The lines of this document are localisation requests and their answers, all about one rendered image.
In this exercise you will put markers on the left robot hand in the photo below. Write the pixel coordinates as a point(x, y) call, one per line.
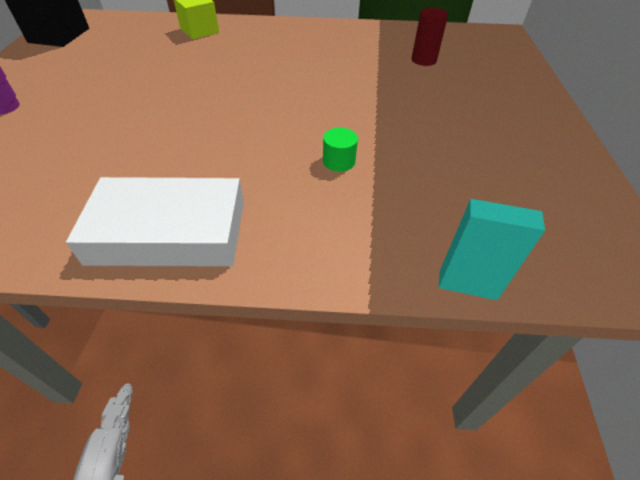
point(105, 448)

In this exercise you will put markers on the table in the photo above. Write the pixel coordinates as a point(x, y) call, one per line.
point(134, 96)

